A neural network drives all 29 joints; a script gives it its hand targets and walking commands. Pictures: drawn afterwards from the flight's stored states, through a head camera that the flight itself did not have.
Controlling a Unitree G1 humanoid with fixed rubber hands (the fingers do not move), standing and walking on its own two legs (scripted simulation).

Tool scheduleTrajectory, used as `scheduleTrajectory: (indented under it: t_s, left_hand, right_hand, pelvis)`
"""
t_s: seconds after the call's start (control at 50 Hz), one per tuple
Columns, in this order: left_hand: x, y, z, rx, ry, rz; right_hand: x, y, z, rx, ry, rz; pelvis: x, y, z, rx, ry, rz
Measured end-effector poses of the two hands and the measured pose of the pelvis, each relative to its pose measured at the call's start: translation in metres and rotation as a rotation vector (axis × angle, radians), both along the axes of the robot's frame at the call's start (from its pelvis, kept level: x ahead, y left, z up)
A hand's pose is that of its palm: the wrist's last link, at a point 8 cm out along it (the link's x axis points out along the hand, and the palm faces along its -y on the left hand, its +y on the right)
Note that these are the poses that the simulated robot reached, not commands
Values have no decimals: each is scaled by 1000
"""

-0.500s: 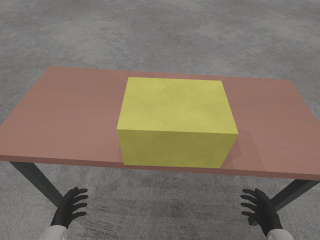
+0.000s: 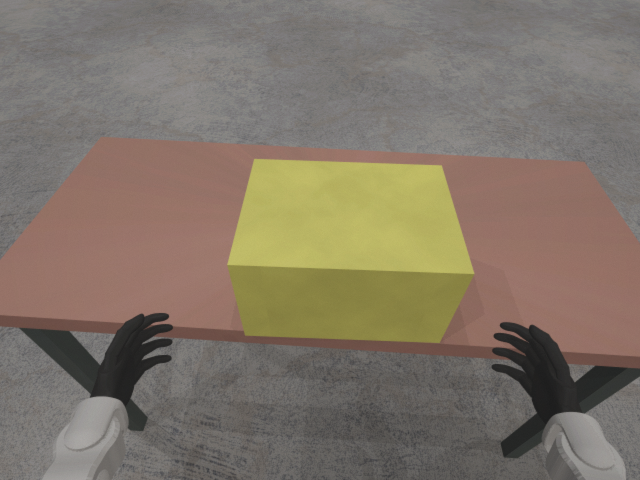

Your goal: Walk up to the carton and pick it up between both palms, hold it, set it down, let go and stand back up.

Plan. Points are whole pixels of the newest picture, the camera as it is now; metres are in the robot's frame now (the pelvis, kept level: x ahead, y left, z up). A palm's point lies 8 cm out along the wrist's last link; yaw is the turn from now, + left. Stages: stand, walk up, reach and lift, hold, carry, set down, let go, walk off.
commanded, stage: reach and lift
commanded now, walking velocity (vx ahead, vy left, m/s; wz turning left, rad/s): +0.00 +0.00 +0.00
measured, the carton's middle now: (345, 249) +0.46 -0.02 +0.01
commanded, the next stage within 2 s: none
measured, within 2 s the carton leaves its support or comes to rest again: neither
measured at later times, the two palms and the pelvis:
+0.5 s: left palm (136, 302) +0.31 +0.25 +0.07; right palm (560, 329) +0.28 -0.27 +0.07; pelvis +0.00 -0.01 +0.00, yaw +0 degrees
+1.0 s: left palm (146, 235) +0.39 +0.25 +0.11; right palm (557, 258) +0.36 -0.28 +0.11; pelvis +0.00 +0.00 +0.00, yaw +0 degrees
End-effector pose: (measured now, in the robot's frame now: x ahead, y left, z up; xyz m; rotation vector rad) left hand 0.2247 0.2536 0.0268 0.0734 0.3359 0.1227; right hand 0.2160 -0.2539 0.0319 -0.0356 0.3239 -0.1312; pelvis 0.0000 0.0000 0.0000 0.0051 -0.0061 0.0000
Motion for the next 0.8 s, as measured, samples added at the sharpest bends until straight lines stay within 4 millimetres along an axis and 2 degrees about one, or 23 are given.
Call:
scheduleTrajectory:
  t_s: [0.26,0.8]
  left_hand:
    - [44,-5,21,-11,-71,-24]
    - [133,-9,69,-30,-82,-45]
  right_hand:
    - [31,-9,12,17,-49,-15]
    - [115,-27,63,19,-84,-26]
  pelvis:
    - [1,-5,-1,4,10,3]
    - [1,-6,-1,0,65,-5]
